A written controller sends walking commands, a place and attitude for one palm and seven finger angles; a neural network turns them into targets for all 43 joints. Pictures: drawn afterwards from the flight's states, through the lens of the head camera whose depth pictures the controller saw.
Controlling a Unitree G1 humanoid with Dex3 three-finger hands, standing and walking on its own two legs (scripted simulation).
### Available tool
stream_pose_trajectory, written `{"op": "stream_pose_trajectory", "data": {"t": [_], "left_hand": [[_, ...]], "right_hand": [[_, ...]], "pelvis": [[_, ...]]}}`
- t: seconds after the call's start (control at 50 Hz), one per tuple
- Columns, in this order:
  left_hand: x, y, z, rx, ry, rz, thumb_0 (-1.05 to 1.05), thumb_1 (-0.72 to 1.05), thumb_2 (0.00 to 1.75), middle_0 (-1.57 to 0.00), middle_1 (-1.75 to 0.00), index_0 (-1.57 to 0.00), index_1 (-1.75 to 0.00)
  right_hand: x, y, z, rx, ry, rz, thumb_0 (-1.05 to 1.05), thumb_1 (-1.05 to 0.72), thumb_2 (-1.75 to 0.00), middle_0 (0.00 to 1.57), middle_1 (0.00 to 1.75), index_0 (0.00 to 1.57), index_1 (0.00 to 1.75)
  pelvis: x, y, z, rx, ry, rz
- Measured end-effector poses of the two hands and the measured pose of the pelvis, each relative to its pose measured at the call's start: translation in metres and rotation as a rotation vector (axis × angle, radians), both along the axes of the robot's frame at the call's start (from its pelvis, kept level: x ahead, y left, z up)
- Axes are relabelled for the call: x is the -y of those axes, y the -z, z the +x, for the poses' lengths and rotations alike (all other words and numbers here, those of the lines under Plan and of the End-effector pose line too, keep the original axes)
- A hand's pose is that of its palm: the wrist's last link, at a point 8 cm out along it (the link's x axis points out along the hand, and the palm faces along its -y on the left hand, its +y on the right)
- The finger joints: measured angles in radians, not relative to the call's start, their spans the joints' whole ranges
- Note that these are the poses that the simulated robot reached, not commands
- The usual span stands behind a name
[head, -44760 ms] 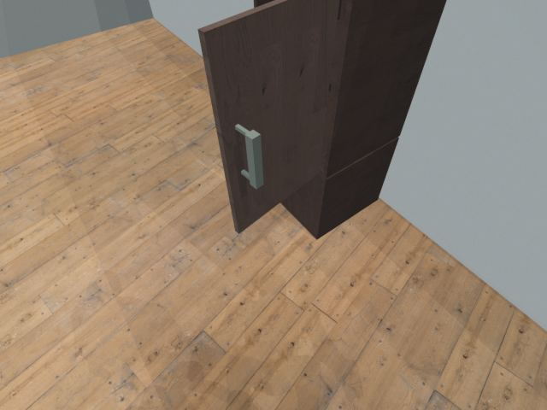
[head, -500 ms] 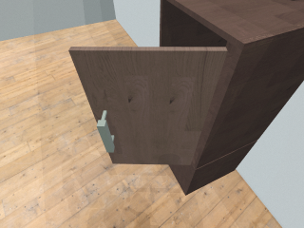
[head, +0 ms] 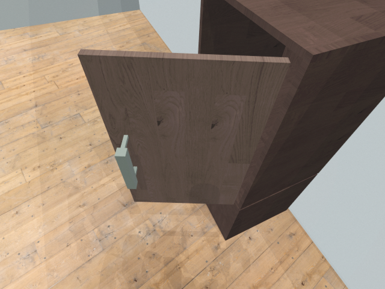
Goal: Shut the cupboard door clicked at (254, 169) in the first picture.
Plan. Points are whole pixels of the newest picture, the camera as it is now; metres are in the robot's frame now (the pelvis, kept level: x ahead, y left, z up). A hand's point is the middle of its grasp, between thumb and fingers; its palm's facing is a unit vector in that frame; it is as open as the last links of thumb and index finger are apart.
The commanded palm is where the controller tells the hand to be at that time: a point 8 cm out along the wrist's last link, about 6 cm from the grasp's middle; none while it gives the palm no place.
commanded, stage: come to a stop and stand still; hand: left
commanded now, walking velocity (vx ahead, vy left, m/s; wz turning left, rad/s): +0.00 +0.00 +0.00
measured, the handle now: (129, 163) +0.41 +0.19 -0.04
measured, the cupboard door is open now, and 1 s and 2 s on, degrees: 64 64 64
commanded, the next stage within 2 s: look again from close up in 1.18 s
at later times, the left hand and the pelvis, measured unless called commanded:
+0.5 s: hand out of the picture +0.03 +0.18 -0.17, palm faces +0.03 -0.98 -0.22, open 7.4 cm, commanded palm none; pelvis -0.02 +0.00 +0.00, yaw +1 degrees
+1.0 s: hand out of the picture -0.04 +0.23 -0.18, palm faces +0.00 -0.98 -0.20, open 7.4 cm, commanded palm none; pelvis -0.03 +0.05 +0.00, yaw +0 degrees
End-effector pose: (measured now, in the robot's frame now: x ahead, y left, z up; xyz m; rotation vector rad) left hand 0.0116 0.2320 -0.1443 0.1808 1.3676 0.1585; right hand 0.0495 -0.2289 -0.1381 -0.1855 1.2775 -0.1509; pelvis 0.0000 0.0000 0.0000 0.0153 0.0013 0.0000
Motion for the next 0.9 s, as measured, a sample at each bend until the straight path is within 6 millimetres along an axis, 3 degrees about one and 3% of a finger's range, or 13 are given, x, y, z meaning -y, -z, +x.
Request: {"op": "stream_pose_trajectory", "data": {"t": [0.14,0.32,0.56,0.9], "left_hand": [[0.000,-0.009,0.002,0.066,0.028,0.057,0.00,0.91,0.89,-0.20,-0.30,-0.20,-0.30],[0.007,-0.012,0.005,0.157,0.020,0.050,0.00,0.91,0.89,-0.20,-0.30,-0.20,-0.30],[-0.005,-0.001,0.006,0.137,0.019,-0.009,0.00,0.91,0.89,-0.20,-0.30,-0.20,-0.30],[-0.040,0.004,-0.043,-0.002,0.006,-0.023,0.00,0.91,0.89,-0.20,-0.30,-0.20,-0.30]], "right_hand": [[0.018,0.008,-0.005,0.043,0.008,0.017,0.01,-0.90,-0.90,0.20,0.30,0.20,0.30],[0.032,0.005,-0.005,0.073,-0.008,0.008,0.01,-0.90,-0.90,0.20,0.30,0.20,0.30],[-0.003,-0.005,-0.017,0.040,-0.007,0.001,0.01,-0.90,-0.90,0.20,0.30,0.20,0.30],[-0.040,-0.007,-0.048,-0.029,0.016,-0.007,0.01,-0.91,-0.90,0.20,0.30,0.20,0.30]], "pelvis": [[0.015,0.006,-0.019,-0.004,-0.013,-0.002],[0.018,0.007,-0.019,0.012,-0.023,-0.038],[-0.005,0.002,-0.020,0.029,-0.011,-0.026],[-0.043,-0.002,-0.031,0.024,-0.003,-0.029]]}}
